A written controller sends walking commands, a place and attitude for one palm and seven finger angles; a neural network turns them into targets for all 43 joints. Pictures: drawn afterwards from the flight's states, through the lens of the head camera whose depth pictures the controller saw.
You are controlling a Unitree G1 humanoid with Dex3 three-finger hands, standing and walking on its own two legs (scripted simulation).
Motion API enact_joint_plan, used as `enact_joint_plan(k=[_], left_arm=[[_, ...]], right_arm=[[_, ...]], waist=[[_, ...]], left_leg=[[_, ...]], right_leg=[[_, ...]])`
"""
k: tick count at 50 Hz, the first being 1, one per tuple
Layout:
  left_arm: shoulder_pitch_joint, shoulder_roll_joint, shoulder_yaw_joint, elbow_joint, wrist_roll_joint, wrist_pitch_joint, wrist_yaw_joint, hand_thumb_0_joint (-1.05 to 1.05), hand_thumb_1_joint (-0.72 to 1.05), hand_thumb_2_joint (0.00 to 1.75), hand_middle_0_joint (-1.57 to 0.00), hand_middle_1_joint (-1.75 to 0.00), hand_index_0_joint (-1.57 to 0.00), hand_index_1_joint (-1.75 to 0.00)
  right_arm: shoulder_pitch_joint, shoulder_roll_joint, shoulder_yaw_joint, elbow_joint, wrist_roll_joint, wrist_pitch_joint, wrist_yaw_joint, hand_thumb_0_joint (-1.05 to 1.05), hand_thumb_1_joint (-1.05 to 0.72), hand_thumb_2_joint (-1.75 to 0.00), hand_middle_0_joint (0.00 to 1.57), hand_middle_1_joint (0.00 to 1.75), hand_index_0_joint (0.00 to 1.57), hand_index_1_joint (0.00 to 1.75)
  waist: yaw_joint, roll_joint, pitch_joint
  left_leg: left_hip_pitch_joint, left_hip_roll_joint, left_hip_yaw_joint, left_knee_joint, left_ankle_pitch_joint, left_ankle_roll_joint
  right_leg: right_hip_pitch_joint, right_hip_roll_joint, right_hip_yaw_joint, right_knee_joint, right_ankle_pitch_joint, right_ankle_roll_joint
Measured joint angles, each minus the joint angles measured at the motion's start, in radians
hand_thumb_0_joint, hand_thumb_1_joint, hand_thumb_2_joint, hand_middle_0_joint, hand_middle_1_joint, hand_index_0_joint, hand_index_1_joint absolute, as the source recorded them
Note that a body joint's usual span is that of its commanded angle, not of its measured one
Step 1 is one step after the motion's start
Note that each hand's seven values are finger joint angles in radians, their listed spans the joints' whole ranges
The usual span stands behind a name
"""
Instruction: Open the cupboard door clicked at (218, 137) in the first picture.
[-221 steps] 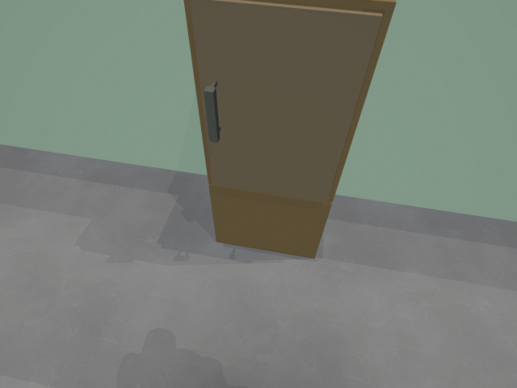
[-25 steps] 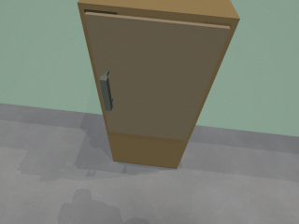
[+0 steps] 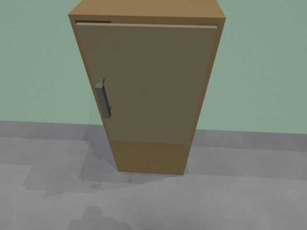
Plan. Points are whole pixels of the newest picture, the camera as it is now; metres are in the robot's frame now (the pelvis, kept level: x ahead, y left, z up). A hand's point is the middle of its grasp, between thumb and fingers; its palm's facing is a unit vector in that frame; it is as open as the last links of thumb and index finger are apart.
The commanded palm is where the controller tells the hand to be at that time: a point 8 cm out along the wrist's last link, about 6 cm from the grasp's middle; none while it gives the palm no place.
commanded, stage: come to a stop and stand still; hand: left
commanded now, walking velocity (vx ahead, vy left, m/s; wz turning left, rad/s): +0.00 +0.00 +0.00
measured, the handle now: (105, 98) +0.58 +0.22 -0.02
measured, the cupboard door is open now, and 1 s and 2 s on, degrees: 0 0 0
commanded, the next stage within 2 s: look again from close up in 0.64 s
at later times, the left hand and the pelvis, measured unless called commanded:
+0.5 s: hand out of the picture -0.02 +0.15 -0.16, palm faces +0.01 -0.98 -0.21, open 7.4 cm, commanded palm none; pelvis -0.01 -0.03 +0.01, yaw +1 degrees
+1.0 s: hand out of the picture +0.02 +0.14 -0.16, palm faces +0.03 -0.98 -0.21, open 7.3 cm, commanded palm none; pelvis +0.01 -0.04 +0.01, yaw +1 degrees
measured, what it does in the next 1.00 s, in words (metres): stands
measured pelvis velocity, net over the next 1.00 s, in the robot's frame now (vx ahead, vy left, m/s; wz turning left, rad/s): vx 0.01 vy -0.04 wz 0.02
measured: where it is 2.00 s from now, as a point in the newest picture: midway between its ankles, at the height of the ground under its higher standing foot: outside the picture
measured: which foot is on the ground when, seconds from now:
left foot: down 0.00-1.00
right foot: down 0.00-1.00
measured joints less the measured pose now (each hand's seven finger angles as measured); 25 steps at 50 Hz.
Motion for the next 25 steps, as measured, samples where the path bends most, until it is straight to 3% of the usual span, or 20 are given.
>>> enact_joint_plan(k=[14,25], left_arm=[[0.075,0.017,-0.009,0.06,0.001,-0.008,-0.021,0.0,0.91,0.89,-0.2,-0.3,-0.2,-0.3],[0.081,-0.002,-0.013,0.108,-0.003,-0.018,-0.019,0.0,0.91,0.89,-0.2,-0.3,-0.19,-0.3]], right_arm=[[0.032,-0.015,0.029,0.055,-0.001,-0.001,0.017,0.01,-0.91,-0.9,0.2,0.3,0.2,0.3],[0.077,0.01,0.038,0.14,0.002,-0.001,0.014,0.01,-0.91,-0.9,0.2,0.3,0.2,0.3]], waist=[[0.012,0.02,-0.012],[0.011,0.009,0.007]], left_leg=[[0.024,0.005,-0.007,-0.11,0.083,-0.02],[0.025,0.019,-0.019,-0.119,0.086,-0.038]], right_leg=[[0.023,0.01,-0.008,-0.102,0.073,-0.023],[0.028,0.023,-0.021,-0.114,0.072,-0.039]])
